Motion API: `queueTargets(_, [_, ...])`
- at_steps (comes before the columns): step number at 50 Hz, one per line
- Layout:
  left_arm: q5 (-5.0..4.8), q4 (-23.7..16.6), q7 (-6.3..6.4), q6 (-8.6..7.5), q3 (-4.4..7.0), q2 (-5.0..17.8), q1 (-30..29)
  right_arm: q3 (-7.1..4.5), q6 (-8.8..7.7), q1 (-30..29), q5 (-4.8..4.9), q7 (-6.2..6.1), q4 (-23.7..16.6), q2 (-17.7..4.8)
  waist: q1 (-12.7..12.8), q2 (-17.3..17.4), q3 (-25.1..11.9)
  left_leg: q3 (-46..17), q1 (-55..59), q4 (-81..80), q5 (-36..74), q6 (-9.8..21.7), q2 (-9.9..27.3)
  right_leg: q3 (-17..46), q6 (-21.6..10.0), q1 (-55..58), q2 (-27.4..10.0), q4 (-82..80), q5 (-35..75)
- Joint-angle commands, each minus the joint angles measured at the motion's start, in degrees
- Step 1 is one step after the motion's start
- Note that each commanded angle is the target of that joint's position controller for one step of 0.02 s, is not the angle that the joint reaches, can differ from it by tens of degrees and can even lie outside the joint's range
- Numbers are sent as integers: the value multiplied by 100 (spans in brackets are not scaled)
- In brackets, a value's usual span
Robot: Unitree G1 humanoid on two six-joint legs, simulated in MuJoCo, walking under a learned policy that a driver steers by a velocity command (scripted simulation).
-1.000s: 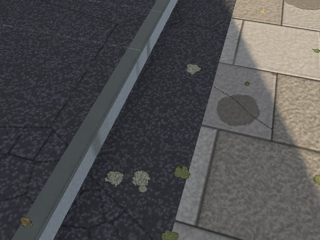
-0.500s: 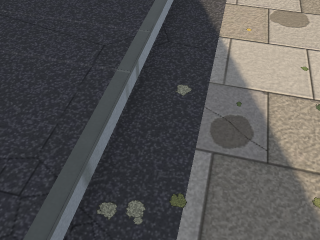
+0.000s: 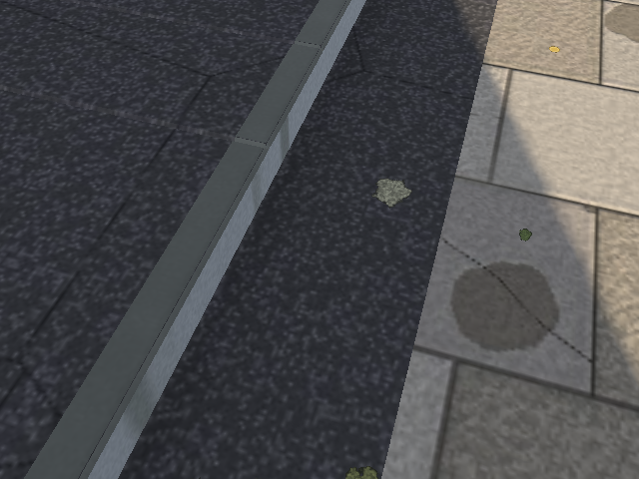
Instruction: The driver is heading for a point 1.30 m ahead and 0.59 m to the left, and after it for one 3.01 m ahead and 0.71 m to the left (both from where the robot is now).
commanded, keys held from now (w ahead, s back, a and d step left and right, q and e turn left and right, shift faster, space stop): w+q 1.00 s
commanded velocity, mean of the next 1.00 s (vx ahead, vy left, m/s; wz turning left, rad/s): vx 0.50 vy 0.00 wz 0.54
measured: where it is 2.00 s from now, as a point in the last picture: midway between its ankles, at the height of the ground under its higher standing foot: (71, 284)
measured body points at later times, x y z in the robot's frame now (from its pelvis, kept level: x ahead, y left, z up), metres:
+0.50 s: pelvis +0.26 +0.11 +0.02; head +0.28 +0.14 +0.46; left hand +0.32 +0.41 -0.11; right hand +0.41 -0.13 -0.10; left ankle +0.26 +0.18 -0.73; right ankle +0.30 -0.07 -0.63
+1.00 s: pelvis +0.52 +0.15 +0.01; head +0.54 +0.15 +0.46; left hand +0.47 +0.44 -0.09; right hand +0.74 -0.03 -0.11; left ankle +0.40 +0.21 -0.62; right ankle +0.59 +0.10 -0.73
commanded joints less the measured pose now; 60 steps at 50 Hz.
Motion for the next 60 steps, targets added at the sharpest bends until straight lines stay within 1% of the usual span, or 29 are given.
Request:
queueTargets(1, [48, -253, 46, -169, 55, 529, -462, -63, 211, 244, -150, -80, -516, 42, -192, -224, 264, -261, -514, -1869, 934, -86, 732, 1692, -1015, -304, -2009, -2249, 577])
queueTargets(4, [114, -66, 196, -196, 136, 763, -37, -139, 161, -302, -243, 4, -813, -189, -96, -607, 152, -89, -133, -3800, 2063, -39, 706, 626, -943, -155, -1507, -2397, 1561])
queueTargets(7, [-37, -48, 335, -135, 247, 1067, 175, -79, 132, -956, -228, 209, -972, -161, 115, -370, -110, 212, 44, -5117, 2716, 153, 616, 264, -874, 623, -1575, -2449, 1542])
queueTargets(12, [-208, 69, 343, 67, 359, 1278, 668, -130, 171, -2079, -217, 370, -1432, -508, 458, -176, 209, 502, -458, -5959, 2088, 459, 468, 15, -548, 2012, -1882, -2272, 798])
queueTargets(14, [-206, 20, 323, 148, 405, 1440, 603, -200, 177, -1903, -262, 412, -1468, -647, 292, -249, 77, 928, 193, -6191, 1564, 624, 139, -297, -373, 2087, -1795, -1587, 1768])
queueTargets(15, [-196, -35, 330, 189, 396, 1450, 524, -314, 175, -1362, -262, 421, -1325, -809, -9, -163, -233, 1168, 1059, -6394, 1572, 743, -181, -577, -230, 1943, -1576, -671, 2875])
queueTargets(16, [-101, -104, 349, 218, 325, 1286, 568, -539, 184, -273, -202, 373, -1018, -1231, -443, 106, -767, 886, 2568, -6482, 1694, 993, -318, -802, 15, 1255, -1263, 842, 3211])
queueTargets(17, [93, -429, 308, 121, 150, 811, 771, -741, 197, 356, -141, 296, -926, -2091, -346, 1515, -1132, -1844, 4438, -7057, 1451, 1831, 1095, -867, 453, -1051, -518, 3311, 381])
queueTargets(18, [-23, -598, 233, -156, 81, 738, 581, -666, 126, 526, -176, 326, -1051, -2117, -309, 1753, -1895, -4205, 5435, -8241, 745, 2408, 1766, 436, 450, -2431, 170, 4443, -1981])
queueTargets(19, [-235, -695, 159, -322, 176, 1113, 31, -541, 62, 480, -240, 332, -1038, -1707, -457, 1080, -1493, -3643, 5394, -8319, 877, 2101, 1649, 827, 267, -3170, -110, 4777, -1604])
queueTargets(20, [-230, -720, 152, -398, 167, 1102, -93, -484, 29, 120, -242, 311, -1122, -1500, -301, 737, -1108, -2831, 4770, -8186, 1402, 1872, 1461, 826, 126, -3169, -374, 4435, -1072])
queueTargets(21, [-92, -650, 204, -388, 188, 1097, -90, -423, 39, -429, -225, 303, -1277, -1326, -24, 165, -827, -2192, 3870, -8174, 2090, 1671, 1253, 843, 137, -2641, -612, 3945, -634])
queueTargets(22, [-6, -650, 252, -325, 243, 1145, -71, -376, 35, -817, -259, 288, -1397, -1178, 214, 170, -691, -1766, 3134, -8270, 2740, 1554, 1094, 876, 173, -2070, -764, 3478, -395])
queueTargets(24, [6, -742, 241, -170, 265, 1043, -71, -330, 11, -953, -268, 247, -1453, -1076, 411, 160, -607, -1486, 2576, -8474, 3252, 1537, 917, 845, 288, -1573, -739, 3005, -193])
queueTargets(28, [45, -1030, 256, -92, 223, 786, -744, -388, -1, -420, -192, 106, -1325, -1287, 257, 133, -319, -1052, 2462, -8607, 3654, 1439, 692, 765, 497, -1644, -448, 1473, 825])
queueTargets(29, [411, -915, 89, 199, 57, 496, -269, -392, 22, 11, -309, 187, -1055, -1358, 312, 528, -212, -780, 2381, -8519, 4075, 1224, 389, 342, 543, -1332, -420, 1571, 897])
queueTargets(32, [271, -1173, 26, 370, 37, 636, -801, -351, 73, 233, -338, 242, -1042, -1107, 94, 509, -54, -851, 2388, -8399, 3971, 1103, 344, 371, 538, -1286, -393, 1230, 1304])
queueTargets(36, [161, -1531, 38, 246, 0, 793, -1459, -412, 100, 364, -432, 165, -1075, -1301, -117, 463, 141, -1359, 2961, -8255, 3698, 1135, 581, 514, 474, -1240, -288, 343, 1143])
queueTargets(39, [123, -1459, 104, 106, 69, 1028, -758, -433, 70, -15, -483, 118, -1211, -1395, 217, 520, 1, -1627, 2985, -7699, 4363, 880, 640, 611, 247, -158, -128, -240, 565])
queueTargets(40, [97, -1285, 169, 43, 114, 1088, -92, -426, 51, -225, -460, 144, -1297, -1399, 544, 430, -308, -1543, 2978, -6966, 5166, 772, 382, 456, 181, 636, 61, -580, 528])
queueTargets(41, [162, -1155, 237, -51, 162, 1225, 618, -387, 23, -336, -410, 211, -1363, -1271, 887, 61, -771, -1240, 2684, -5814, 5007, 637, -45, 607, 106, 1650, -263, -869, 743])
queueTargets(42, [270, -1177, 323, -76, 225, 1614, 1385, -245, -4, -127, -337, 225, -1550, -768, 972, -786, -1603, -699, 1910, -4155, 2968, 514, -439, 1949, -50, 2891, -1679, -921, 578])
queueTargets(43, [277, -1219, 298, 52, 343, 2026, 1036, -217, 49, 755, -164, 211, -1649, -559, 313, -2492, -1858, -85, 159, -3046, -517, 359, -1185, 4269, -663, 3762, -2567, -1642, 641])
queueTargets(44, [232, -1384, 240, 155, 258, 1396, 631, -242, 192, 707, -403, 133, -1321, -993, 262, -1002, -1209, -116, -226, -2328, -161, 384, -590, 4030, -660, 3063, -2353, -1619, -687])
queueTargets(45, [171, -1464, 217, 184, 125, 908, 354, -249, 225, 279, -497, 198, -1336, -1007, 301, -312, -593, -46, -186, -2326, 353, 368, -411, 3247, -609, 2260, -2065, -1818, -1196])
queueTargets(47, [171, -1415, 230, 149, 43, 761, 250, -191, 282, -148, -559, 301, -1491, -817, 257, -343, -67, 86, -3, -2524, 852, 277, -80, 2047, -531, 1428, -1637, -2160, -190])
queueTargets(52, [160, -1141, 146, -90, 105, 886, 953, -169, 450, -456, -556, 364, -1681, -684, 306, -576, -297, 346, -606, -1388, 1076, 177, -101, 977, -756, 1727, -1625, -2047, 1722])
queueTargets(55, [207, -814, 136, -67, 71, 740, 1700, -72, 540, -1433, -495, 161, -2122, -342, 510, -635, -31, 308, -2805, 1226, 191, 430, -138, 1198, -899, 2402, -1998, -2130, 199])
queueTargets(60, [265, -155, 120, -144, -64, 557, 2599, 311, 445, -2850, -459, -14, -2834, 359, 465, -89, 644, 69, -5327, 2775, -283, 744, -370, 986, -589, 2561, -2057, -2304, -1087])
